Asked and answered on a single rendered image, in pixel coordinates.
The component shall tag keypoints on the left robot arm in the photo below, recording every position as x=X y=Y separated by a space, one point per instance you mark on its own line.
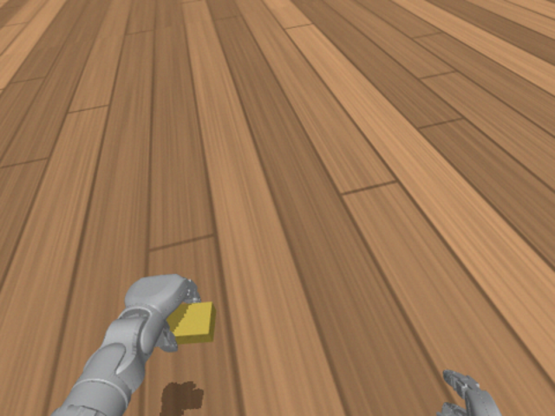
x=117 y=368

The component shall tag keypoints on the small box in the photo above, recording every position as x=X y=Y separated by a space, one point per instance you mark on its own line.
x=193 y=322

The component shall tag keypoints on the left robot hand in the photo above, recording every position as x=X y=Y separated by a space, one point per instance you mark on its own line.
x=165 y=293

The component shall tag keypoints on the right robot hand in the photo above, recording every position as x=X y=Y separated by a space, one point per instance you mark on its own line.
x=478 y=402

